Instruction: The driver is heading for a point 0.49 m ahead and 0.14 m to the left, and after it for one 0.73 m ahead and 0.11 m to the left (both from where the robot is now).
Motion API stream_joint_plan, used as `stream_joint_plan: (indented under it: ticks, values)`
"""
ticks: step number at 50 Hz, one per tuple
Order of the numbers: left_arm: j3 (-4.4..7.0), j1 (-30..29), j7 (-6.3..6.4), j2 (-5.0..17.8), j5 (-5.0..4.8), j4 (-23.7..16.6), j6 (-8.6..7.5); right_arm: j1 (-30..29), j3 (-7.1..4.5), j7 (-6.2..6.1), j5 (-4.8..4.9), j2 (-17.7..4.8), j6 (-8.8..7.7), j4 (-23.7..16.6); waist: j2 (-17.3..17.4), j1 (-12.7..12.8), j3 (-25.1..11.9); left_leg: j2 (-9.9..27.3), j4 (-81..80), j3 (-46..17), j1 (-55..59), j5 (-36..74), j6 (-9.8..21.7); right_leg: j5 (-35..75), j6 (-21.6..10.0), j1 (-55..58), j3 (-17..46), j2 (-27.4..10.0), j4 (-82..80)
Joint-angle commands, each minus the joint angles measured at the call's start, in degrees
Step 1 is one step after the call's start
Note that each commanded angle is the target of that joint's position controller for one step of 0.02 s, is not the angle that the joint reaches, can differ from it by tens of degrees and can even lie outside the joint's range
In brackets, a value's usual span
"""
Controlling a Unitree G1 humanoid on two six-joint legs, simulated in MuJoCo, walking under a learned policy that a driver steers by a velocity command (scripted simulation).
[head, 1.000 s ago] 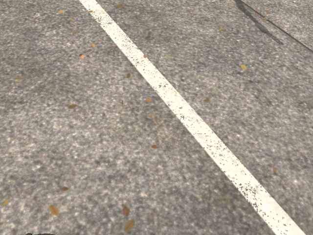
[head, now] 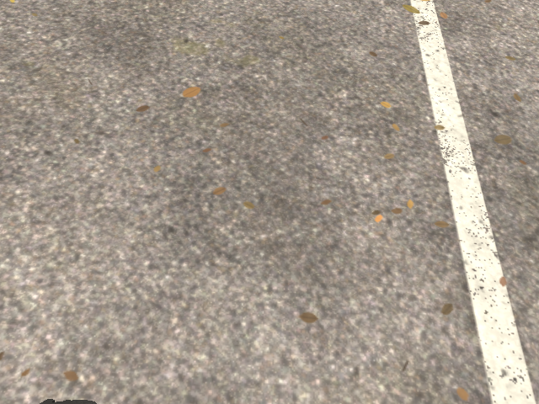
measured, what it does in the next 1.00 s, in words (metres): walks ahead, turning left: right foot, then left foot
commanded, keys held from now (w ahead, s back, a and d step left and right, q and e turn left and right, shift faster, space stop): w+q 0.46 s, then w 0.46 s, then no key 0.08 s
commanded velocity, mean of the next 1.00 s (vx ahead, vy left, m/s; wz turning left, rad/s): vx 0.49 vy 0.00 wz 0.40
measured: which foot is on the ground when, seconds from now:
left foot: down 0.00-0.24, up 0.26-0.72, down 0.74-1.00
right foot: up 0.00-0.22, down 0.24-0.76, up 0.78-1.00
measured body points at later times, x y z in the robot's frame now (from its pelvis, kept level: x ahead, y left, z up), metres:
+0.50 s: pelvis +0.28 -0.04 +0.00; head +0.31 -0.03 +0.45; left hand +0.26 +0.25 -0.12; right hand +0.52 -0.26 -0.10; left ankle +0.31 +0.13 -0.67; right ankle +0.29 -0.15 -0.75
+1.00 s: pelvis +0.52 +0.11 +0.00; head +0.54 +0.13 +0.45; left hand +0.56 +0.42 -0.11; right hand +0.70 -0.12 -0.11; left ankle +0.48 +0.19 -0.75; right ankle +0.68 -0.01 -0.67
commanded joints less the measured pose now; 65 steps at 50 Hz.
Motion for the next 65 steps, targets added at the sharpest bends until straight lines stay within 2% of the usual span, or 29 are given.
stream_joint_plan:
  ticks: [1, 7, 11, 12, 13, 14, 15, 17, 20, 22, 26, 32, 35, 37, 38, 39, 40, 41, 42, 44, 48, 52, 56, 59, 60, 61, 62, 63, 65]
  values:
    - [0.48, -3.2, -0.09, 2.6, 0.07, -3.8, -0.25, -1.8, -2.89, -1.23, 0.37, -10.2, -0.88, -3.4, 5.2, 0.8, -2.7, 11.4, -7.5, -10.2, -2.5, 11.5, 8.4, 11.2, 1.4, 3.2, -1.3, 2.3, -11.4]
    - [0.86, -10.1, -1.45, 4.1, -1.19, -6.1, -1.35, 3.0, -3.03, -1.71, 1.17, -10.0, -0.07, -0.2, 6.8, -1.5, -1.8, 13.1, -2.4, -16.3, 1.5, 4.1, 5.9, 15.0, -0.4, 8.7, 0.7, 5.5, -24.9]
    - [2.79, 0.1, -1.01, 7.0, -0.93, -3.9, -2.20, 1.5, -2.58, -1.74, 0.81, -8.1, 0.66, -0.2, 8.9, 4.2, -5.9, 11.3, 8.8, -18.5, 3.3, 11.1, 2.8, 8.0, -4.8, 23.2, -0.6, 5.4, -29.1]
    - [3.62, 8.2, -0.54, 9.6, 0.03, -3.3, -2.41, 1.4, -1.34, -1.47, 0.08, -4.9, 0.53, -1.1, 4.8, 7.7, -13.8, 8.1, 23.0, -14.8, -2.6, 6.3, 0.8, 6.3, -8.4, 37.8, 6.3, -2.5, -27.2]
    - [4.84, 14.6, -0.46, 14.1, 0.49, -1.5, -1.60, 9.9, -0.12, -1.40, 1.41, -1.1, 0.11, -2.0, -12.3, 5.4, -23.0, -0.6, 43.0, -6.5, -23.1, -19.2, -4.1, -4.2, -18.1, 59.6, 31.0, -16.2, -30.0]
    - [4.14, 15.2, -0.95, 10.2, -1.20, -1.2, -1.18, 9.9, -0.64, -1.62, 2.00, -5.9, -0.10, -1.6, -13.1, 6.1, -21.6, 3.2, 52.1, -6.7, -32.0, -23.6, -4.9, -19.9, -18.5, 59.1, 42.6, -19.1, -35.5]
    - [3.09, 12.3, -0.68, 6.3, -1.25, -2.0, -0.91, 3.4, -1.87, -1.68, 1.89, -10.1, 0.13, -1.8, -6.8, 7.7, -13.1, 5.7, 54.6, -6.4, -34.2, -18.2, -5.3, -21.9, -15.7, 51.8, 34.5, -16.3, -37.3]
    - [2.09, 7.2, -0.41, 3.8, -0.31, -1.9, -0.26, -3.1, -2.20, -1.64, 0.52, -9.7, 0.48, -3.4, -2.0, 6.1, -4.1, 9.2, 51.2, -3.7, -31.5, -11.3, -5.6, -7.5, -13.5, 38.0, 20.1, -11.6, -39.2]
    - [1.78, 6.0, -0.16, 2.4, -0.42, -0.6, -0.82, -2.0, -1.89, -0.89, 1.33, -5.8, 1.23, -3.4, -5.1, 3.6, -2.3, 11.8, 46.3, -2.0, -26.6, -8.4, -5.5, 1.5, -12.9, 31.3, 9.1, -8.1, -42.9]
    - [2.35, 6.6, -0.15, 3.9, -0.80, 0.5, -1.21, -4.1, -1.41, -0.72, 0.99, -4.3, 1.61, -4.6, -3.8, 3.7, -1.3, 12.6, 42.5, -1.4, -28.4, -6.4, -5.9, 5.9, -14.2, 30.8, 5.4, -9.0, -44.8]
    - [2.82, 7.9, -0.34, 5.9, -0.87, 2.4, -1.03, -8.4, -0.53, 0.08, 0.56, -2.7, 0.91, -5.4, -1.7, 4.6, -1.2, 12.3, 30.4, -0.6, -27.9, 3.7, -6.1, 13.2, -14.5, 32.2, -1.7, -8.2, -46.0]
    - [3.22, 13.3, -0.37, 8.7, -2.58, 6.2, 0.47, -19.0, 0.27, 1.95, 0.72, -2.4, -0.49, -8.2, -1.4, 7.1, 1.9, 10.0, 14.3, 4.1, -23.3, 7.7, -4.0, 16.2, -13.1, 36.9, -6.2, -9.5, -45.6]
    - [3.51, 13.6, -0.05, 10.5, -3.23, 7.6, 1.59, -16.4, -0.92, 2.14, 0.09, -5.1, -0.53, -8.1, -3.4, 3.4, -1.3, 6.8, 10.4, 6.9, -15.3, 1.6, -1.2, 35.4, -11.4, 41.1, -8.0, -10.4, -37.7]
    - [2.45, 13.4, 0.50, 8.8, -2.66, 7.6, 1.89, -0.3, -3.71, 1.22, -0.03, -10.2, -0.13, -3.2, -2.2, -5.0, -11.0, 5.6, 8.3, 6.5, 10.4, 5.9, 2.0, 38.7, -7.9, 31.4, -12.2, -6.2, -17.5]
    - [0.38, 16.2, 0.18, 3.3, -0.84, 4.7, 1.11, 7.0, -5.08, 0.29, -0.87, -16.4, 0.26, -2.1, 9.1, -5.2, -19.9, 20.7, 8.9, -17.0, 33.2, 1.8, 9.3, 13.7, -4.1, 9.2, -13.5, 0.1, 4.8]
    - [-0.33, 17.2, -0.17, 2.1, -1.05, 5.5, -0.08, 7.0, -4.34, 0.28, 0.12, -15.3, 0.13, -2.2, 14.3, -3.8, -27.1, 28.6, -0.1, -37.4, 36.4, -2.6, 14.7, -22.0, -3.1, 0.3, -4.2, 6.4, 17.6]
    - [1.21, 12.8, -0.67, 7.1, -3.04, 4.3, -0.80, 4.3, -2.97, 0.64, 0.07, -11.6, -0.32, -2.1, 10.3, -4.4, -20.2, 26.9, -1.7, -31.3, 31.1, -4.5, 12.4, -20.7, -3.8, -5.4, -0.1, 3.1, 21.3]
    - [1.09, 8.9, -0.76, 6.9, -3.79, 3.0, -1.21, 1.3, -2.40, 0.70, 0.03, -9.7, -0.69, -1.9, 9.1, -3.2, -12.8, 24.2, -2.4, -22.6, 23.1, -1.6, 10.4, -16.4, -4.5, -6.8, -1.4, 0.7, 19.6]
    - [1.06, 7.7, -0.46, 6.1, -2.85, 3.0, -1.26, -2.0, -1.90, 0.87, -0.10, -8.1, -1.02, -1.5, 6.1, -1.2, -8.4, 21.6, -4.1, -17.1, 15.6, 2.2, 9.1, -12.0, -4.3, -5.3, -2.0, -1.2, 15.5]
    - [1.25, 9.9, -0.47, 5.1, -1.84, 4.0, -0.10, -5.9, -1.22, 1.05, -0.79, -5.7, -1.73, -1.8, 7.7, 2.5, -5.9, 19.0, -8.1, -11.8, 6.2, 7.3, 8.4, -6.5, -3.6, 1.3, -1.2, -3.2, 11.3]
    - [0.82, 7.8, -0.08, 2.8, -0.86, 3.6, 1.55, -6.5, -1.62, 0.50, -0.86, -7.1, -3.02, 0.4, 5.2, 4.1, -2.3, 18.2, -11.4, -4.6, 0.5, 22.5, 9.4, -0.2, -0.8, 1.7, -2.1, -2.6, 3.1]
    - [-0.38, 0.7, -0.90, 0.2, -0.41, 2.1, 0.72, -4.1, -1.69, -0.70, -0.88, -8.2, -2.15, 3.1, 5.2, 1.4, -2.4, 14.0, -9.2, 3.5, -0.8, 30.8, 5.8, 14.9, -0.8, 8.3, -4.7, 1.1, -15.1]
    - [0.09, -1.6, -1.86, 2.3, -0.53, 1.3, 0.53, -2.2, -1.66, -1.04, -0.28, -8.8, -1.28, 6.1, 6.2, 1.1, -3.7, 16.7, -5.1, 1.2, 5.2, 28.2, 4.4, 16.9, -3.0, 10.8, -2.8, 2.9, -22.2]
    - [1.21, 3.8, -1.87, 4.7, 0.40, 3.2, 0.33, -3.8, -1.57, -1.43, 0.07, -8.4, -0.40, 7.4, 5.5, 4.9, -6.1, 15.7, 4.5, 0.3, 7.6, 28.5, 1.5, 16.9, -5.9, 18.4, -3.6, 4.6, -27.8]
    - [1.99, 6.4, -1.41, 7.6, 0.82, 3.9, 0.15, -1.3, -1.19, -1.49, -0.69, -7.2, -0.38, 7.7, 1.6, 4.9, -9.2, 11.5, 12.0, 2.3, 5.9, 24.8, -1.1, 36.3, -7.3, 26.1, -1.7, 1.8, -28.4]
    - [2.04, 7.8, -1.02, 10.1, 1.80, 3.5, 0.34, 6.1, -0.03, -1.28, -1.84, -4.0, -0.83, 8.1, -6.6, 1.9, -16.9, 6.9, 24.4, 3.4, -5.0, 4.8, -4.6, 54.9, -14.1, 43.0, 8.6, -8.5, -23.8]
    - [0.91, 9.5, -0.95, 5.4, 1.37, 4.2, 1.21, 9.5, 0.87, -1.20, -1.30, -2.0, -0.40, 10.0, -12.8, 3.2, -23.2, 3.7, 36.7, 1.4, -11.4, -26.7, -7.6, 56.5, -21.6, 48.7, 18.6, -15.8, -25.5]
    - [0.06, 9.1, -1.34, 3.1, -0.12, 4.5, 1.85, 6.6, -0.14, -1.09, -0.29, -6.4, 0.51, 10.0, -8.2, 4.2, -22.1, 5.1, 40.5, -2.1, -12.6, -31.1, -8.2, 43.3, -21.2, 44.5, 19.6, -14.3, -28.3]
    - [-0.17, 2.4, -1.44, 2.8, -0.66, 4.0, 2.57, 0.4, -0.84, -2.08, 0.41, -7.1, 2.91, 9.2, -3.1, 3.1, -12.2, 8.1, 40.5, -0.7, -16.6, -26.0, -8.9, 18.5, -18.0, 33.3, 16.6, -11.6, -34.0]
